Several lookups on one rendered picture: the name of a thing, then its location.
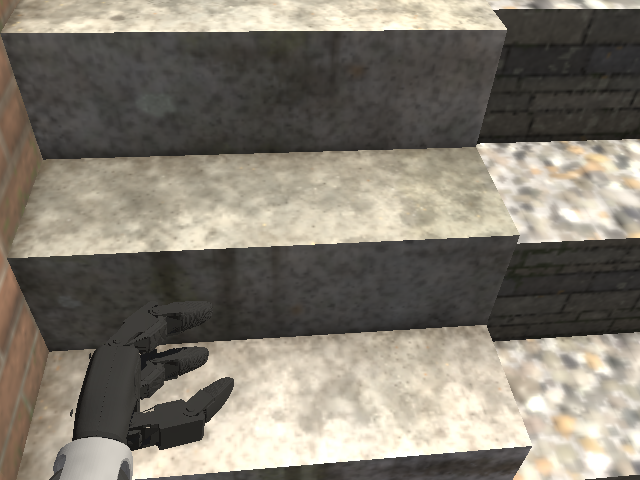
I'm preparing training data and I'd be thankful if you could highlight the robot left hand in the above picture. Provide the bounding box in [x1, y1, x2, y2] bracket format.
[70, 301, 234, 451]

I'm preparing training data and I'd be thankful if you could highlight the left robot forearm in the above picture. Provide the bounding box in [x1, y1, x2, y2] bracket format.
[49, 437, 133, 480]

